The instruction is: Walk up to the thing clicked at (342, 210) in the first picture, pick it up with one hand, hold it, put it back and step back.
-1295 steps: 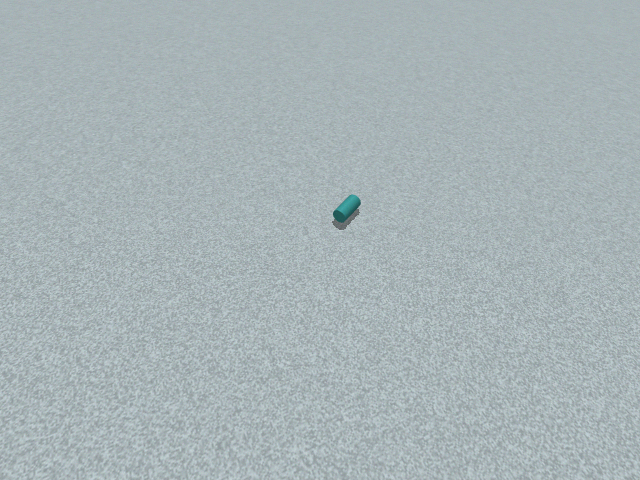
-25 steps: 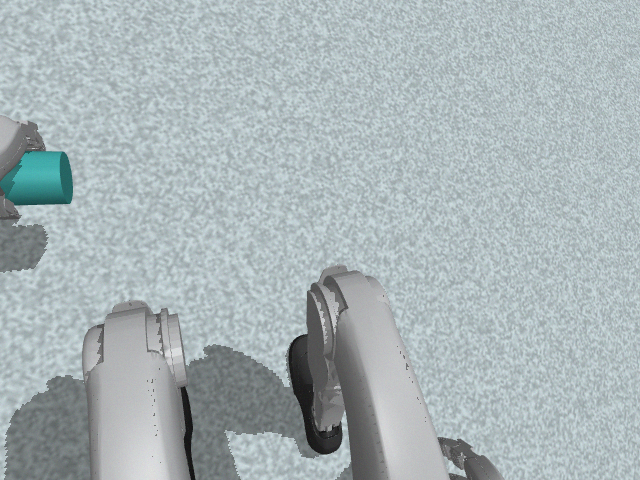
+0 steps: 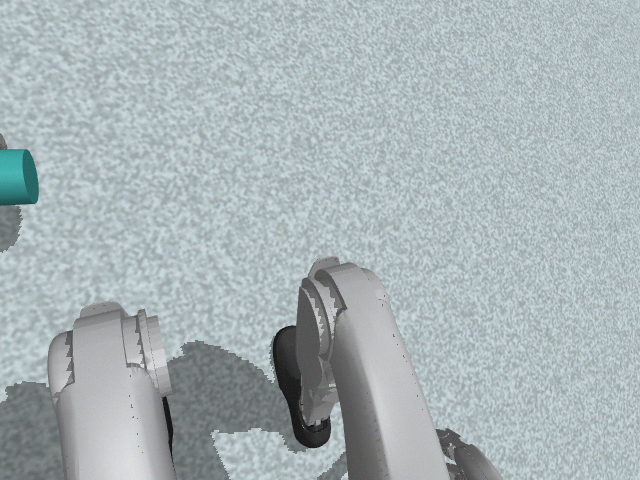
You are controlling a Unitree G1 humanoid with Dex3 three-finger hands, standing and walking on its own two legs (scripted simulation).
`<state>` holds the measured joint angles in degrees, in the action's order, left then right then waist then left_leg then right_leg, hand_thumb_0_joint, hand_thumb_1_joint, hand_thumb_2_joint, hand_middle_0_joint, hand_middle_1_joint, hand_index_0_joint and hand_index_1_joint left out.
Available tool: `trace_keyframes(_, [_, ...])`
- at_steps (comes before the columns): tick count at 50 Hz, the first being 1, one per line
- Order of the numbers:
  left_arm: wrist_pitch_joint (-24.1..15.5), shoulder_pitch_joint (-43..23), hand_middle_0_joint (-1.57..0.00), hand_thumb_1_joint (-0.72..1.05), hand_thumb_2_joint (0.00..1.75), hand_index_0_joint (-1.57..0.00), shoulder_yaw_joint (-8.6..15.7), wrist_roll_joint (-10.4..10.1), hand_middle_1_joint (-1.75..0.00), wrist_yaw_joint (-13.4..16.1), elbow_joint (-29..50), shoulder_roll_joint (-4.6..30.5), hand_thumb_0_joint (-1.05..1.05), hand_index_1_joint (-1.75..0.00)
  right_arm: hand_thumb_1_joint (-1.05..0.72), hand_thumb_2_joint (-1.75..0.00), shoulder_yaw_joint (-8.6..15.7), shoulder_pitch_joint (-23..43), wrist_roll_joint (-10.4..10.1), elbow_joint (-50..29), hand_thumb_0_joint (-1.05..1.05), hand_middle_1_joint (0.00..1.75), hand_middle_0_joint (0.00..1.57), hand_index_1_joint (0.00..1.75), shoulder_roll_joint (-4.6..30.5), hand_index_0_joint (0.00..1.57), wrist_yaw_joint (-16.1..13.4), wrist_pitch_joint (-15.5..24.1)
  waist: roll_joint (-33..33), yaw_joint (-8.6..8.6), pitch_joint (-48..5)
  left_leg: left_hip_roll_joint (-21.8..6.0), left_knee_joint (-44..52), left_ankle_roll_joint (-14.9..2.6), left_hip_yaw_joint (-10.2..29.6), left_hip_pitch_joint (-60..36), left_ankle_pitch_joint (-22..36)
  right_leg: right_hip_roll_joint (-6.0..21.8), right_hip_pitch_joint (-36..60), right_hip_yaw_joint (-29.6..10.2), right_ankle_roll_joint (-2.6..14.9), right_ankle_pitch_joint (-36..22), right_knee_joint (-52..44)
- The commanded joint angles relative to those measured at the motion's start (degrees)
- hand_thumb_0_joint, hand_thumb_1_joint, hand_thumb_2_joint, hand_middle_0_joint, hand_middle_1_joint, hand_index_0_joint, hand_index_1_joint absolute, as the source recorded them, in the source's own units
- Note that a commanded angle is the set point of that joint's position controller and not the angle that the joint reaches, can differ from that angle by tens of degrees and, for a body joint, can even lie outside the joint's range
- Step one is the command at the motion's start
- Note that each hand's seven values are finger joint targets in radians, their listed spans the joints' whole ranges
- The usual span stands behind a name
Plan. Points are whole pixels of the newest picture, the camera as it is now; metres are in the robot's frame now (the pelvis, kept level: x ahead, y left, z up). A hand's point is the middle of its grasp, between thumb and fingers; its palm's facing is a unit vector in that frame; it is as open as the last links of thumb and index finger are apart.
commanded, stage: rest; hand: left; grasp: from above
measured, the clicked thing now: out of the picture +0.48 +0.31 -0.22
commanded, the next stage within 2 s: open in 1.56 s
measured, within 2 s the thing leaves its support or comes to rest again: rests again in 1.36 s
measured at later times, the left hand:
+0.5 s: hand out of the picture +0.47 +0.31 -0.23, palm faces -0.48 -0.07 -0.87, open 9.4 cm
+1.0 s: hand out of the picture +0.47 +0.31 -0.25, palm faces -0.49 -0.07 -0.87, open 9.4 cm
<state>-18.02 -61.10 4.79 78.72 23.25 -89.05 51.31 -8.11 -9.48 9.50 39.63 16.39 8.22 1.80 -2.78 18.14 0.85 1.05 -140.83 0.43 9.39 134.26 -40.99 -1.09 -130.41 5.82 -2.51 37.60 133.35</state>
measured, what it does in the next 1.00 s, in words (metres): stands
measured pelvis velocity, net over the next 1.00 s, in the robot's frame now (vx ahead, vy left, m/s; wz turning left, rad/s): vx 0.00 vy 0.00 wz -0.07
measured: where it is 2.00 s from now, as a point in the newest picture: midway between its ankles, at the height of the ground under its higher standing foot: (234, 435)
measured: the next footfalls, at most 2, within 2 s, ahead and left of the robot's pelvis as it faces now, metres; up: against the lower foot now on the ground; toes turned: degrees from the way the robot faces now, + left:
none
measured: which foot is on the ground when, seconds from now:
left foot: down 0.00-1.00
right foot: down 0.00-1.00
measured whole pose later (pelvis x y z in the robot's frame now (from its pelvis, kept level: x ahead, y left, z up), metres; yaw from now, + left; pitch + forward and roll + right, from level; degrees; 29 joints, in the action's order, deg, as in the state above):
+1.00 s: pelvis +0.00 +0.00 -0.02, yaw -4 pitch +29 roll -14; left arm -17.0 -60.5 8.1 79.9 29.3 -95.2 60.1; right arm -15.0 -8.0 13.5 36.0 18.9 9.9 6.5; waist -7.2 22.2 7.7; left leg 0.6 -146.1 0.4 13.4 134.6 -42.1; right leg -2.6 -129.8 9.1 -3.0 36.6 135.3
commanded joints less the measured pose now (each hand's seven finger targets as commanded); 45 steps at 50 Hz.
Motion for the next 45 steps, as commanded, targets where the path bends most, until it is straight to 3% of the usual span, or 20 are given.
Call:
trace_keyframes(1, [0.68, -17.86, -1.08, 0.78, 0.65, -1.11, 2.29, -0.67, -0.65, 3.71, 7.89, 14.76, 0.0, -0.62, -0.92, -0.9, 4.7, -12.89, 0.62, 0.3, 0.0, 0.3, 0.2, 0.3, 15.95, 0.2, -0.44, 0.63, 25.06, 0.41, -38.64, -0.3, 14.43, -1.4, -5.22, -31.43, 14.68, -1.77, 19.5, 4.87, 4.34, -13.57, -11.13])
trace_keyframes(6, [1.21, -17.4, -1.03, 0.73, 0.65, -1.06, 1.76, -1.08, -0.62, 4.25, 5.78, 13.63, 0.0, -0.59, -0.9, -0.9, 4.56, -12.88, 0.94, 0.12, 0.0, 0.3, 0.2, 0.3, 16.75, 0.2, -0.2, 1.15, 24.39, 2.32, -37.26, -0.49, 13.7, -1.32, -4.17, -31.03, 14.71, -1.95, 17.82, 5.87, 4.29, -13.71, -10.3])
trace_keyframes(8, [1.22, -17.39, -1.02, 0.69, 0.64, -1.04, 1.37, -0.82, -0.59, 4.41, 5.63, 14.78, 0.0, -0.56, -0.9, -0.9, 3.74, -12.74, 0.89, 0.34, 0.0, 0.3, 0.2, 0.3, 16.78, 0.2, -0.22, 1.35, 25.44, 1.68, -37.7, -0.43, 13.46, -1.31, -4.47, -30.69, 15.21, -2.0, 19.6, 5.5, 4.39, -14.4, -10.32])
trace_keyframes(12, [1.2, -15.99, -1.03, 0.73, 0.64, -1.06, 4.05, -0.23, -0.62, 5.27, 3.07, 17.66, 0.0, -0.58, -0.9, -0.9, 3.58, -12.33, 1.39, -0.66, 0.0, 0.3, 0.2, 0.3, 18.48, 0.2, -0.26, 1.73, 24.31, 2.85, -35.04, -0.67, 12.35, -1.12, -3.91, -29.9, 15.09, -2.07, 18.1, 6.4, 4.72, -13.92, -9.7])
trace_keyframes(13, [0.74, -17.28, -1.03, 0.72, 0.64, -1.06, 3.36, -0.12, -0.6, 5.4, 4.52, 17.51, 0.0, -0.57, -0.9, -0.9, 3.13, -11.95, 1.51, -0.87, 0.0, 0.3, 0.2, 0.3, 17.86, 0.2, -0.13, 1.8, 25.21, 2.91, -35.66, -0.74, 12.76, -1.27, -4.09, -28.77, 14.16, -2.33, 19.89, 6.12, 4.5, -13.57, -9.95])
trace_keyframes(14, [0.58, -17.05, -1.03, 0.72, 0.63, -1.06, 5.17, 0.13, -0.59, 5.9, 4.75, 19.85, 0.0, -0.56, -0.9, -0.9, 3.16, -12.3, 1.65, -0.57, 0.0, 0.3, 0.2, 0.3, 18.37, 0.2, -0.33, 1.73, 24.45, 2.57, -36.34, -0.83, 12.01, -1.4, -4.07, -28.9, 14.64, -2.37, 20.71, 6.18, 4.47, -14.23, -10.12])
trace_keyframes(15, [0.66, -16.69, -1.04, 0.73, 0.62, -1.07, 3.22, 0.19, -0.58, 5.89, 4.07, 17.1, 0.0, -0.56, -0.9, -0.9, 2.83, -11.26, 1.73, -1.75, 0.0, 0.3, 0.2, 0.3, 18.12, 0.2, -0.27, 1.94, 24.43, 2.57, -36.18, -0.69, 11.72, -1.28, -4.23, -29.06, 15.25, -2.32, 20.31, 6.24, 4.53, -14.5, -10.06])
trace_keyframes(20, [0.71, -15.75, -1.05, 0.75, 0.64, -1.08, 4.99, 0.84, -0.6, 6.91, 2.55, 19.91, 0.0, -0.57, -0.9, -0.9, 2.38, -12.04, 2.52, -0.69, 0.0, 0.3, 0.2, 0.3, 18.93, 0.2, -0.11, 2.45, 25.41, 3.78, -35.07, -1.12, 11.36, -1.15, -3.55, -29.76, 15.88, -2.67, 20.48, 6.95, 4.35, -15.25, -9.35])
trace_keyframes(21, [0.68, -16.67, -1.07, 0.76, 0.64, -1.09, 3.28, 0.72, -0.58, 7.07, 2.65, 18.32, 0.0, -0.56, -0.9, -0.9, 1.89, -11.08, 2.58, -1.48, 0.0, 0.3, 0.2, 0.3, 18.84, 0.2, -0.09, 2.52, 25.95, 3.73, -35.12, -1.02, 11.58, -1.0, -3.49, -29.53, 15.31, -2.77, 20.36, 6.93, 4.51, -14.79, -9.33])
trace_keyframes(23, [0.93, -15.83, -1.05, 0.77, 0.62, -1.09, 4.63, 0.66, -0.61, 7.37, 1.43, 20.26, 0.0, -0.57, -0.9, -0.9, 1.88, -11.46, 2.78, -0.98, 0.0, 0.3, 0.2, 0.3, 19.22, 0.2, 0.03, 2.86, 25.73, 4.16, -33.57, -1.25, 11.36, -1.11, -3.37, -29.24, 14.56, -2.88, 20.06, 7.08, 4.42, -14.31, -9.36])
trace_keyframes(28, [1.09, -15.39, -1.05, 0.76, 0.62, -1.08, 4.7, 0.55, -0.59, 7.99, 1.38, 21.4, 0.0, -0.56, -0.9, -0.9, 1.1, -10.5, 3.22, -1.23, 0.0, 0.3, 0.2, 0.3, 19.47, 0.2, -0.06, 2.97, 26.13, 3.91, -33.79, -1.39, 10.84, -1.14, -3.12, -28.32, 13.85, -3.09, 20.95, 7.32, 4.45, -14.08, -9.34])
trace_keyframes(29, [1.24, -15.31, -1.04, 0.75, 0.62, -1.07, 4.08, 0.68, -0.6, 7.71, 0.53, 20.31, 0.0, -0.57, -0.91, -0.9, 1.03, -10.73, 3.14, -1.71, 0.0, 0.3, 0.2, 0.3, 19.67, 0.2, 0.06, 3.22, 25.01, 4.98, -31.75, -1.4, 10.24, -1.22, -3.2, -27.49, 13.74, -3.04, 20.01, 7.43, 4.44, -13.93, -9.3])
trace_keyframes(31, [1.17, -16.22, -1.03, 0.73, 0.62, -1.06, 3.83, 0.58, -0.6, 7.49, 1.58, 20.31, 0.0, -0.57, -0.91, -0.9, 0.95, -10.35, 3.34, -1.84, 0.0, 0.3, 0.2, 0.3, 20.15, 0.2, 0.16, 3.58, 25.49, 5.4, -30.81, -1.49, 10.28, -1.1, -2.94, -28.08, 13.4, -3.12, 19.25, 7.64, 4.46, -13.58, -9.13])
trace_keyframes(32, [1.08, -16.29, -1.03, 0.73, 0.59, -1.06, 3.56, 0.21, -0.58, 7.48, 2.14, 20.45, 0.0, -0.55, -0.9, -0.9, 1.1, -9.27, 3.22, -2.1, 0.0, 0.3, 0.2, 0.3, 20.43, 0.2, -0.07, 3.76, 25.79, 4.58, -31.28, -1.48, 10.41, -0.97, -2.78, -28.35, 13.05, -3.16, 18.85, 7.77, 4.64, -13.01, -9.6])
trace_keyframes(34, [1.08, -15.68, -1.03, 0.75, 0.57, -1.07, 4.28, 0.36, -0.59, 7.38, 1.82, 21.65, 0.0, -0.55, -0.91, -0.9, 0.71, -10.39, 3.42, -2.15, 0.0, 0.3, 0.2, 0.3, 20.58, 0.2, 0.2, 4.0, 26.82, 5.23, -30.91, -1.66, 10.59, -0.69, -2.39, -29.33, 13.95, -3.07, 19.38, 8.06, 4.56, -13.52, -8.99])
trace_keyframes(35, [0.99, -14.62, -1.04, 0.74, 0.6, -1.07, 4.91, 0.47, -0.58, 7.71, 2.15, 22.43, 0.0, -0.55, -0.9, -0.9, 0.73, -10.11, 3.6, -2.16, 0.0, 0.3, 0.2, 0.3, 21.19, 0.2, 0.06, 3.84, 26.33, 4.32, -31.7, -1.54, 10.59, -0.55, -2.23, -29.4, 14.98, -3.06, 19.65, 8.49, 4.63, -14.21, -9.01])
trace_keyframes(39, [1.03, -15.07, -1.06, 0.78, 0.61, -1.1, 3.92, 0.3, -0.6, 7.49, 1.73, 21.21, 0.0, -0.56, -0.91, -0.9, 0.14, -10.09, 3.82, -2.34, 0.0, 0.3, 0.2, 0.3, 20.67, 0.2, 0.64, 4.22, 27.19, 5.63, -31.26, -1.81, 10.02, -0.64, -2.14, -30.23, 15.3, -3.24, 19.63, 8.36, 4.42, -14.96, -8.55])
trace_keyframes(41, [1.13, -14.42, -1.06, 0.77, 0.6, -1.09, 4.23, -0.1, -0.58, 7.74, 2.08, 22.36, 0.0, -0.55, -0.91, -0.9, 0.08, -9.68, 3.62, -2.66, 0.0, 0.3, 0.2, 0.3, 21.17, 0.2, 0.58, 4.46, 27.45, 4.81, -30.96, -1.85, 10.19, -0.53, -1.97, -30.32, 15.29, -3.25, 19.92, 8.42, 4.58, -14.77, -8.81])
trace_keyframes(43, [0.97, -14.65, -1.07, 0.77, 0.59, -1.09, 4.42, 0.56, -0.56, 7.96, 2.46, 22.86, 0.0, -0.53, -0.91, -0.9, -0.01, -10.23, 3.97, -2.67, 0.0, 0.3, 0.2, 0.3, 21.39, 0.2, 0.74, 4.46, 28.07, 5.45, -30.99, -1.94, 10.55, -0.39, -1.84, -30.95, 15.4, -3.29, 19.93, 8.66, 4.47, -14.8, -8.62])
trace_keyframes(45, [0.93, -13.53, -1.06, 0.76, 0.6, -1.09, 4.7, 0.09, -0.56, 8.32, 1.87, 22.95, 0.0, -0.53, -0.9, -0.9, -0.19, -9.71, 4.0, -2.59, 0.0, 0.3, 0.2, 0.3, 21.34, 0.2, 0.85, 4.38, 28.0, 4.76, -31.21, -1.95, 10.5, -0.4, -1.77, -30.44, 15.41, -3.4, 20.26, 8.88, 4.44, -14.86, -8.62])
